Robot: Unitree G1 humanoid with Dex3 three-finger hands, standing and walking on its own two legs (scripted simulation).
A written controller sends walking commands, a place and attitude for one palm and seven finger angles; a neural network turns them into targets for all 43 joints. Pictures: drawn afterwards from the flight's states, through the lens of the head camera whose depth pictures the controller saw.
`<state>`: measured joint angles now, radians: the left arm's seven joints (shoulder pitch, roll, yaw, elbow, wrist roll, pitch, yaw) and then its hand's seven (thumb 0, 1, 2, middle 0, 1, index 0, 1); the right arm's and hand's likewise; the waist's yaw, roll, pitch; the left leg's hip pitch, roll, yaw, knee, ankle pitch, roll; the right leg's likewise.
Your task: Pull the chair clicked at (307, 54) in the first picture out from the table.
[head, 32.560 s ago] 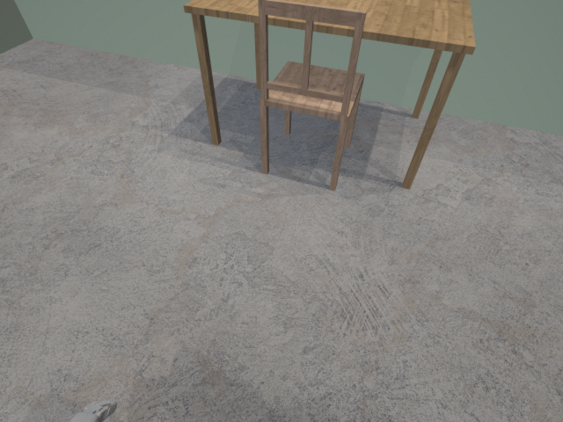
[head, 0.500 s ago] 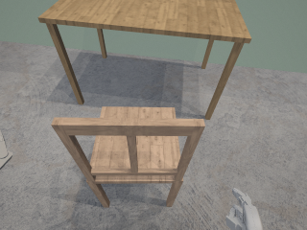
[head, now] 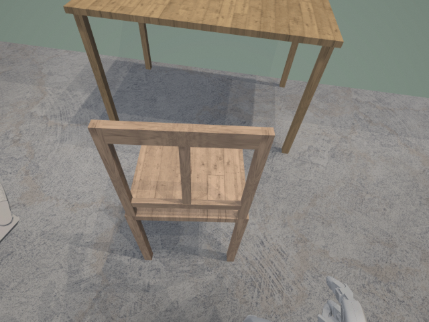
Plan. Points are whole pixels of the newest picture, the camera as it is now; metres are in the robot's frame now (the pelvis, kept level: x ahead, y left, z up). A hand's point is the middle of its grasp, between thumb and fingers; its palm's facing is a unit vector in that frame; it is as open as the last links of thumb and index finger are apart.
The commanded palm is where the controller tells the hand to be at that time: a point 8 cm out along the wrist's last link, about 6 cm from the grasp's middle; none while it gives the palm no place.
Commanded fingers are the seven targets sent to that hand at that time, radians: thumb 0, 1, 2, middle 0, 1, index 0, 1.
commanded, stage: stop stepping back and stand still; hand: left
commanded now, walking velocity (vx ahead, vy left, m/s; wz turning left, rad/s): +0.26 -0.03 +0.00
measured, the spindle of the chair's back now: (185, 176) +0.48 +0.10 -0.10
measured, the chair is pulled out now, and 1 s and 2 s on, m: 0.61 0.61 0.61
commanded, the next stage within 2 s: let the arm hang, fingers relaxed in 0.70 s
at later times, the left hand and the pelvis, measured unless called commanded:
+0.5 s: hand (13, 284) +0.14 +0.24 +0.16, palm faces +0.42 -0.78 -0.47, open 7.4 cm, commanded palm +0.08 +0.27 +0.18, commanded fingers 0.00 0.90 0.90 -0.20 -0.30 -0.20 -0.30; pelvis -0.06 -0.03 +0.00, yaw -1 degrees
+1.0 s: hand out of the picture +0.09 +0.19 -0.11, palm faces +0.03 -0.95 -0.30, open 7.4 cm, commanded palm none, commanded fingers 0.00 0.90 0.90 -0.20 -0.30 -0.20 -0.30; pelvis -0.07 -0.01 +0.00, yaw -1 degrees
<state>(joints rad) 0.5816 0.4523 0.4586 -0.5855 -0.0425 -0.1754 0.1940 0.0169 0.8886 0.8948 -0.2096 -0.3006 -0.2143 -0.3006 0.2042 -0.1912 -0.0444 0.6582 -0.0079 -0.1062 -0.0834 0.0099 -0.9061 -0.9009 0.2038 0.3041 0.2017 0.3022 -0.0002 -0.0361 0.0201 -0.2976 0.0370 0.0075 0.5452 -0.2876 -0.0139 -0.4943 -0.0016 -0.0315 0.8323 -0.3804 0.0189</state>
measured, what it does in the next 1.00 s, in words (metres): steps on the spot: right foot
